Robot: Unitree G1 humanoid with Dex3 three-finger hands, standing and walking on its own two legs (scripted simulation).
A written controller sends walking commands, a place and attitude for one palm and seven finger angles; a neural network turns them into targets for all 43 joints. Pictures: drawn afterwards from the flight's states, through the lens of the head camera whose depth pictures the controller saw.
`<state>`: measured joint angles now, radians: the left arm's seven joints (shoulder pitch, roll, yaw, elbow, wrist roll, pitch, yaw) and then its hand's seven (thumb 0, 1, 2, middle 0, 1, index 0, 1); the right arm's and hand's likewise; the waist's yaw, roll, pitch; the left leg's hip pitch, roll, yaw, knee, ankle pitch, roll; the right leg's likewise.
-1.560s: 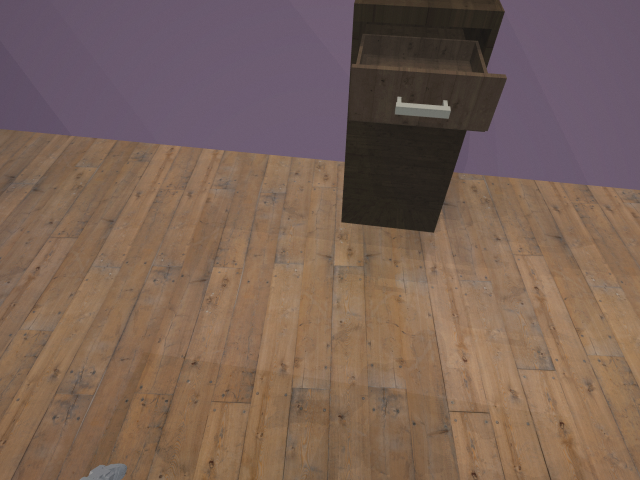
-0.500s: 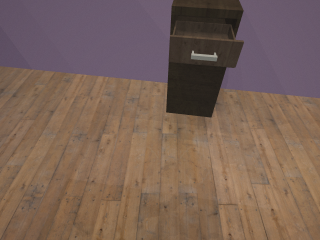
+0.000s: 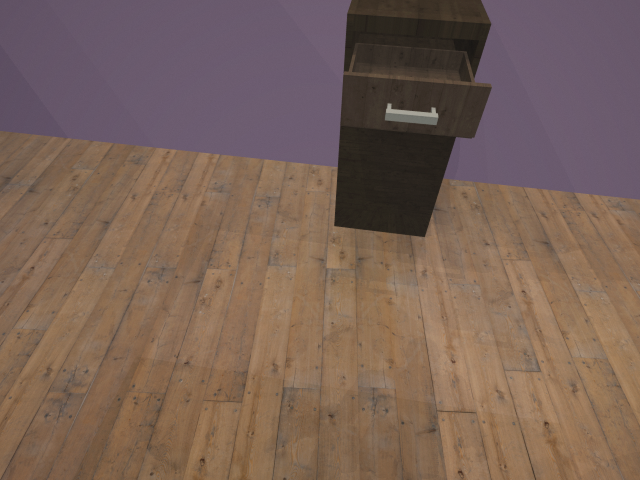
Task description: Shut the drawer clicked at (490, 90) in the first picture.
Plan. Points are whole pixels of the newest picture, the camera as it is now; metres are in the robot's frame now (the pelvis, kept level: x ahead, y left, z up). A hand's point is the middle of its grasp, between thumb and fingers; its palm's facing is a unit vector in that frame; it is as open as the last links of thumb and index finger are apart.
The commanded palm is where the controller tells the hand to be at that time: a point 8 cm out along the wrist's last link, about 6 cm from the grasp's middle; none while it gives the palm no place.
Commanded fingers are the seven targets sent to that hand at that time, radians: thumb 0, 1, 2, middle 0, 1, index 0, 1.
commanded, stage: walk to a spot facing it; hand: left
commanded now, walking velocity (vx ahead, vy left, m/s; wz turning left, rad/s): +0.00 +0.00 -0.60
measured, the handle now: (411, 112) +0.96 -0.17 -0.02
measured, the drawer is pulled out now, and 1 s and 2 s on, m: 0.30 0.30 0.30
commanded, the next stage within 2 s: none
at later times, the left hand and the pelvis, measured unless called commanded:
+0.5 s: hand out of the picture +0.03 +0.16 -0.17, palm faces -0.12 -0.97 -0.23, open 7.4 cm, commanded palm none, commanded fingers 0.00 0.90 0.90 -0.20 -0.30 -0.20 -0.30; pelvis -0.01 -0.02 -0.01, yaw -12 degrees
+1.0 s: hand (215, 410) +0.26 +0.19 -0.18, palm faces -0.42 -0.89 -0.20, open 7.4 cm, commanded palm none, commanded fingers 0.00 0.90 0.90 -0.20 -0.30 -0.20 -0.30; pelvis +0.12 +0.01 +0.00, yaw -31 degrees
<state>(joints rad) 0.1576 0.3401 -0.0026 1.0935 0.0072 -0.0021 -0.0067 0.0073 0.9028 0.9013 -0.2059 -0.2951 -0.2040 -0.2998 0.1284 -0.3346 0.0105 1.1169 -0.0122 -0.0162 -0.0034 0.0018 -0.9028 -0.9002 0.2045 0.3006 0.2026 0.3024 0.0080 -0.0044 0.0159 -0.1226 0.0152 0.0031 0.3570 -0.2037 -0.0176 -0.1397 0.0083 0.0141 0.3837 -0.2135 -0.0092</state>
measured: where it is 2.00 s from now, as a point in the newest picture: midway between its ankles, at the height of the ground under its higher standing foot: (396, 443)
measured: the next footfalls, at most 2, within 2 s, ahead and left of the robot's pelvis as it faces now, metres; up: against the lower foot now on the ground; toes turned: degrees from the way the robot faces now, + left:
left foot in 0.82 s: +0.16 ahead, +0.10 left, +0.00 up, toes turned -23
right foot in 1.34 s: +0.27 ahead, -0.24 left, +0.00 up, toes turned -50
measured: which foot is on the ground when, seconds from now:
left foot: down 0.00-0.36, up 0.38-0.80, down 0.82-1.00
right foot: down 0.00-0.82, up 0.84-1.00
